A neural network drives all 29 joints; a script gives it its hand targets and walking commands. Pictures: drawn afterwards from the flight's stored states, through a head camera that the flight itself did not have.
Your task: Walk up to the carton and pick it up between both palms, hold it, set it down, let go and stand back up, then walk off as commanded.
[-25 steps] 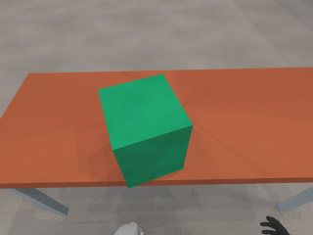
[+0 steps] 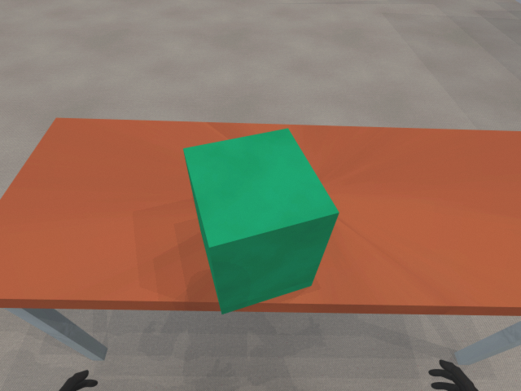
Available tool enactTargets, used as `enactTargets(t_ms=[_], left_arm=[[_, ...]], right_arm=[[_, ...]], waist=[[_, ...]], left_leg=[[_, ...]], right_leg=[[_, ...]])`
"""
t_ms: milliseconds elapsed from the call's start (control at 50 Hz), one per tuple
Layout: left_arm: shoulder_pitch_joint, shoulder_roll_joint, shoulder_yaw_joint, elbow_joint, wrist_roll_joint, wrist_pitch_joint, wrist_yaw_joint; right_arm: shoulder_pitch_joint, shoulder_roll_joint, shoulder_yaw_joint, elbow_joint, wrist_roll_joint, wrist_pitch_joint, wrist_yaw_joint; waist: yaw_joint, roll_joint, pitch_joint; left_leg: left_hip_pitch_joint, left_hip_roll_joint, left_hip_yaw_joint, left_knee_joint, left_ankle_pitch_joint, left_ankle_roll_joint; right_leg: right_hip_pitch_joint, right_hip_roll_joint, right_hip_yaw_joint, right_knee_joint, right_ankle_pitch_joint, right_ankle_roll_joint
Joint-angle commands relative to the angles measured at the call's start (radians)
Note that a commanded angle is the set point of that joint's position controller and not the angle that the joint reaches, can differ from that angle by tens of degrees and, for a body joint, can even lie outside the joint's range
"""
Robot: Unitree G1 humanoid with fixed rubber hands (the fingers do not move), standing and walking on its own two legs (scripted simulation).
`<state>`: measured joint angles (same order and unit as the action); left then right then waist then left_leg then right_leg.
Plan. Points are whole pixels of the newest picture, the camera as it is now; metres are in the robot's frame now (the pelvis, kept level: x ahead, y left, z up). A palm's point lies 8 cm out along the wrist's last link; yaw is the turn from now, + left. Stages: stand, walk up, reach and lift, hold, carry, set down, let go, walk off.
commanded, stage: walk up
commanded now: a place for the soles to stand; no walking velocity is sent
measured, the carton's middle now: (253, 224) +0.38 +0.03 +0.01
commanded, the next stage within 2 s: reach and lift in 0.20 s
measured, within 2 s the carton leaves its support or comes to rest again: neither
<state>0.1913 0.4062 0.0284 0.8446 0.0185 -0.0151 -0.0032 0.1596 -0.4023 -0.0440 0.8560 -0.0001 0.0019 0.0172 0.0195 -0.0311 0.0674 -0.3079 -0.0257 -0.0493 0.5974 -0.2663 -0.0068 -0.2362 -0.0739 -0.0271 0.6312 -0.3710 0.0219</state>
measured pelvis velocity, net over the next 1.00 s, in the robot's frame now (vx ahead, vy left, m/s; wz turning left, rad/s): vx -0.03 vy -0.01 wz -0.02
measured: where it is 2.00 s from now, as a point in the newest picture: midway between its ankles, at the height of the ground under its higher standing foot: outside the picture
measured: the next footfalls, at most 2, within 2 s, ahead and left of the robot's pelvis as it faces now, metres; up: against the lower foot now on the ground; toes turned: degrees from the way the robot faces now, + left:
none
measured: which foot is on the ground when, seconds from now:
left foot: down 0.00-1.00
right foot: down 0.00-1.00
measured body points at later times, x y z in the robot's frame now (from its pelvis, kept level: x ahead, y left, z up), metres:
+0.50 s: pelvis +0.00 -0.01 +0.00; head +0.02 -0.01 +0.45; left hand +0.19 +0.29 -0.07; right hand +0.17 -0.32 -0.09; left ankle +0.03 +0.13 -0.73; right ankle -0.02 -0.14 -0.73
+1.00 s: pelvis -0.03 -0.01 +0.01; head -0.03 +0.01 +0.46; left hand +0.14 +0.27 -0.06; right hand +0.13 -0.27 -0.05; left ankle +0.03 +0.13 -0.73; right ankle -0.02 -0.14 -0.73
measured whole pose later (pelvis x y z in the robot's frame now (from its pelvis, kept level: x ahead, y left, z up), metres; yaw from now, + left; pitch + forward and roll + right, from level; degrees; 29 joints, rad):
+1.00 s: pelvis -0.03 -0.01 +0.01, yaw -1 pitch -1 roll +0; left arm 0.23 0.31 0.07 0.44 0.02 0.15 0.09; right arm 0.21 -0.28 -0.03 0.72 -0.02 -0.25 0.11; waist 0.02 -0.06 0.00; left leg -0.28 0.01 -0.05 0.42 -0.13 -0.03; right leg -0.23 -0.04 -0.03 0.49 -0.24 0.02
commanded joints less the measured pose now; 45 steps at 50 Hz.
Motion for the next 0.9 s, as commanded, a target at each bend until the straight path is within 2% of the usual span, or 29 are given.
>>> enactTargets(t_ms=[0,20,80,100,160,180,200,220,240,280,300,320,340,380,420,440,500,540,560,600,660,680,720,760,780,800,820,840,880], left_arm=[[-0.027,0.23,0.053,0.002,0.007,-0.044,0.01],[-0.05,0.229,0.051,-0.003,0.003,-0.044,0.01],[-0.066,0.22,0.046,-0.004,-0.002,-0.039,0.009],[-0.051,0.207,0.05,-0.009,-0.002,-0.036,0.008],[-0.037,0.21,0.049,0.003,-0.002,-0.037,0.013],[-0.069,0.216,0.05,-0.005,-0.001,-0.038,0.01],[-0.42,0.156,0.065,-0.237,0.029,0.156,0.027],[-0.369,0.149,0.076,-0.297,0.039,0.237,0.049],[-0.327,0.125,0.073,-0.355,0.015,0.291,0.059],[-0.278,0.097,0.064,-0.414,0.008,0.321,0.061],[-0.245,0.085,0.06,-0.436,0.007,0.325,0.057],[-0.218,0.082,0.074,-0.455,0.016,0.338,0.055],[-0.179,0.088,0.078,-0.47,0.019,0.342,0.053],[-0.118,0.057,0.087,-0.478,0.025,0.345,0.06],[-0.083,0.042,0.091,-0.483,0.022,0.342,0.057],[-0.038,0.046,0.113,-0.471,0.027,0.341,0.057],[-0.022,0.037,0.119,-0.469,0.023,0.324,0.045],[-0.053,0.035,0.14,-0.485,0.013,0.303,0.04],[-0.041,0.042,0.162,-0.491,0.013,0.293,0.04],[-0.056,0.048,0.165,-0.533,0.008,0.261,0.043],[-0.078,0.035,0.181,-0.579,-0.019,0.205,0.056],[-0.079,0.021,0.153,-0.598,-0.026,0.19,0.062],[-0.087,0.004,0.136,-0.631,-0.05,0.16,0.077],[-0.071,-0.012,0.112,-0.627,-0.065,0.14,0.089],[-0.066,-0.029,0.092,-0.627,-0.069,0.136,0.098],[-0.062,-0.035,0.088,-0.626,-0.068,0.128,0.101],[-0.063,-0.033,0.074,-0.628,-0.076,0.126,0.106],[-0.034,-0.03,0.088,-0.612,-0.069,0.12,0.106],[-0.061,-0.044,0.065,-0.647,-0.079,0.111,0.112]], right_arm=[[-0.066,-0.185,-0.023,-0.03,-0.011,-0.035,0.002],[-0.046,-0.181,-0.027,-0.019,-0.009,-0.035,0.002],[-0.015,-0.19,-0.028,-0.017,-0.013,-0.035,0.0],[-0.04,-0.179,-0.028,-0.029,-0.011,-0.037,0.001],[-0.055,-0.182,-0.025,-0.025,-0.012,-0.036,-0.002],[-0.029,-0.185,-0.028,-0.02,-0.015,-0.034,-0.002],[-0.342,-0.06,-0.102,0.194,-0.143,-0.218,0.015],[-0.296,-0.117,-0.123,0.192,-0.15,-0.228,0.04],[-0.291,-0.146,-0.15,0.164,-0.141,-0.232,0.061],[-0.267,-0.177,-0.162,0.121,-0.127,-0.253,0.063],[-0.238,-0.188,-0.16,0.124,-0.114,-0.261,0.062],[-0.208,-0.196,-0.146,0.12,-0.094,-0.26,0.065],[-0.172,-0.203,-0.135,0.099,-0.08,-0.257,0.069],[-0.154,-0.213,-0.122,0.073,-0.043,-0.267,0.079],[-0.144,-0.228,-0.11,0.061,-0.01,-0.266,0.086],[-0.126,-0.218,-0.086,0.045,0.003,-0.266,0.088],[-0.12,-0.192,-0.036,0.003,0.023,-0.267,0.087],[-0.135,-0.164,-0.005,-0.032,0.027,-0.266,0.082],[-0.129,-0.147,0.012,-0.055,0.032,-0.272,0.078],[-0.107,-0.127,0.007,-0.086,0.029,-0.289,0.072],[-0.099,-0.07,0.024,-0.171,0.041,-0.306,0.07],[-0.071,-0.055,0.016,-0.158,0.038,-0.305,0.072],[-0.066,-0.032,-0.001,-0.193,0.043,-0.307,0.079],[-0.05,-0.025,-0.013,-0.239,0.041,-0.304,0.09],[-0.05,-0.022,-0.013,-0.234,0.045,-0.302,0.098],[-0.05,-0.017,-0.014,-0.266,0.043,-0.298,0.103],[-0.052,-0.016,-0.03,-0.277,0.047,-0.292,0.104],[-0.03,-0.015,-0.013,-0.305,0.049,-0.286,0.104],[-0.045,-0.005,-0.027,-0.34,0.059,-0.282,0.101]], waist=[[0.003,-0.007,-0.114],[-0.021,0.008,-0.122],[-0.014,0.032,-0.146],[-0.01,0.019,-0.132],[0.003,0.001,-0.119],[-0.017,-0.015,-0.126],[-0.045,0.066,-0.034],[-0.05,0.094,-0.014],[-0.054,0.07,-0.034],[-0.026,0.054,-0.116],[-0.026,0.016,-0.157],[-0.009,0.03,-0.202],[-0.011,0.032,-0.224],[0.024,0.026,-0.237],[0.025,0.051,-0.226],[0.05,0.024,-0.222],[0.057,-0.018,-0.188],[0.058,-0.068,-0.171],[0.071,-0.06,-0.186],[0.061,-0.052,-0.212],[0.067,-0.052,-0.225],[0.047,-0.028,-0.213],[0.037,-0.021,-0.2],[0.041,-0.021,-0.177],[0.04,0.016,-0.179],[0.043,-0.001,-0.164],[0.03,0.004,-0.162],[0.041,-0.008,-0.142],[0.031,-0.004,-0.163]], left_leg=[[0.032,0.069,-0.087,-0.046,0.198,0.063],[0.076,0.064,-0.061,-0.054,0.203,0.052],[0.097,0.092,-0.085,-0.06,0.28,0.074],[0.094,0.094,-0.097,-0.064,0.283,0.075],[0.062,0.084,-0.079,-0.057,0.261,0.067],[0.072,0.075,-0.063,-0.054,0.263,0.061],[-0.051,0.064,0.086,-0.089,0.011,-0.064],[-0.012,0.082,0.075,-0.078,-0.002,-0.058],[0.025,0.088,0.07,-0.065,-0.014,-0.048],[0.071,0.081,0.076,-0.04,0.051,-0.038],[0.128,0.071,0.083,-0.032,0.123,-0.033],[0.182,0.067,0.083,-0.034,0.196,-0.034],[0.213,0.067,0.083,-0.048,0.223,-0.038],[0.267,0.054,0.066,-0.068,0.336,-0.035],[0.318,0.052,0.05,-0.107,0.431,-0.047],[0.321,0.035,0.055,-0.095,0.482,-0.052],[0.315,0.014,0.069,-0.136,0.477,-0.038],[0.276,0.0,0.085,-0.155,0.451,-0.023],[0.273,-0.008,0.092,-0.16,0.449,-0.019],[0.282,-0.009,0.092,-0.166,0.418,-0.021],[0.272,-0.011,0.119,-0.198,0.334,-0.015],[0.272,-0.011,0.12,-0.207,0.303,-0.02],[0.267,-0.004,0.126,-0.233,0.235,-0.017],[0.244,0.008,0.131,-0.267,0.132,-0.011],[0.231,0.014,0.132,-0.284,0.086,-0.016],[0.21,0.015,0.135,-0.302,0.043,-0.008],[0.203,0.019,0.131,-0.308,-0.004,-0.008],[0.204,0.014,0.136,-0.313,-0.021,-0.004],[0.252,0.006,0.135,-0.291,-0.032,-0.008]], right_leg=[[0.064,-0.096,0.121,-0.238,0.109,-0.095],[0.042,-0.109,0.113,-0.229,0.134,-0.1],[0.046,-0.08,0.062,-0.19,0.144,-0.081],[0.041,-0.066,0.055,-0.183,0.155,-0.076],[0.055,-0.079,0.065,-0.198,0.15,-0.081],[0.054,-0.094,0.07,-0.207,0.133,-0.088],[-0.214,0.095,-0.065,-0.079,0.018,-0.049],[-0.194,0.091,-0.067,-0.071,0.001,-0.065],[-0.195,0.096,-0.071,-0.062,-0.006,-0.066],[-0.131,0.095,-0.081,-0.066,0.065,-0.073],[-0.111,0.101,-0.082,-0.091,0.112,-0.067],[-0.084,0.1,-0.075,-0.115,0.151,-0.067],[-0.065,0.104,-0.083,-0.127,0.184,-0.069],[-0.018,0.116,-0.071,-0.153,0.263,-0.071],[0.038,0.129,-0.077,-0.186,0.339,-0.065],[0.055,0.118,-0.07,-0.2,0.364,-0.067],[0.106,0.122,-0.068,-0.232,0.419,-0.05],[0.145,0.114,-0.044,-0.255,0.454,-0.037],[0.159,0.106,-0.033,-0.257,0.474,-0.031],[0.151,0.103,-0.036,-0.262,0.45,-0.022],[0.14,0.087,-0.02,-0.295,0.337,-0.016],[0.12,0.088,-0.023,-0.302,0.292,-0.022],[0.076,0.093,-0.026,-0.321,0.171,-0.032],[0.051,0.093,-0.028,-0.333,0.076,-0.038],[0.055,0.092,-0.033,-0.33,0.049,-0.045],[0.051,0.091,-0.03,-0.336,0.025,-0.042],[0.048,0.09,-0.033,-0.335,0.008,-0.043],[0.041,0.075,-0.027,-0.348,-0.015,-0.047],[-0.016,0.056,-0.023,-0.358,-0.039,-0.055]])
